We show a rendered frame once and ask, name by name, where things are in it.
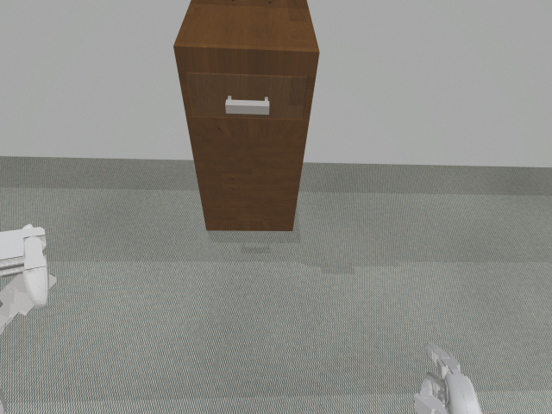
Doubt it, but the robot right hand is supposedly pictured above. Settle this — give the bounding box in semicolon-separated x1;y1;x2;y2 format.
415;342;482;414

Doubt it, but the handle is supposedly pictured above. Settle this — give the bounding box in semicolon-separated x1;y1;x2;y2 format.
225;96;269;115

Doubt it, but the robot left hand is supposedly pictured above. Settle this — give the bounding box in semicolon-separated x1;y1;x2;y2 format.
0;224;57;336

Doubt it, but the cabinet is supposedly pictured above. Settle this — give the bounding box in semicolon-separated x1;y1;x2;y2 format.
173;0;320;231

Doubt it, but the drawer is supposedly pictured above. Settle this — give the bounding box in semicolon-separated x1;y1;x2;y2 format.
187;72;307;119

